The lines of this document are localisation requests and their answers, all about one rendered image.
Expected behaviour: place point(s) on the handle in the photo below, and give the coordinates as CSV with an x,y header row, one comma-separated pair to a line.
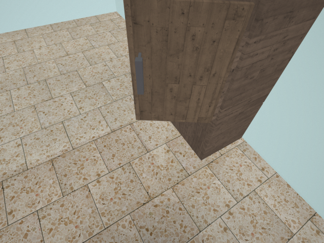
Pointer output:
x,y
139,74

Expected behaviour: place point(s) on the cupboard door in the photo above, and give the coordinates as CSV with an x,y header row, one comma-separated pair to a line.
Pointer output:
x,y
188,49

